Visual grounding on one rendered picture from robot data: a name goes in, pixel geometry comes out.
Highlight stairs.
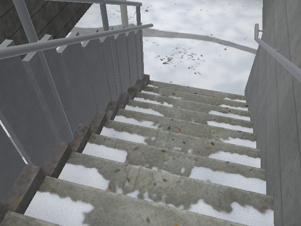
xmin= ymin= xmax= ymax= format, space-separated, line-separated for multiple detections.
xmin=0 ymin=80 xmax=275 ymax=226

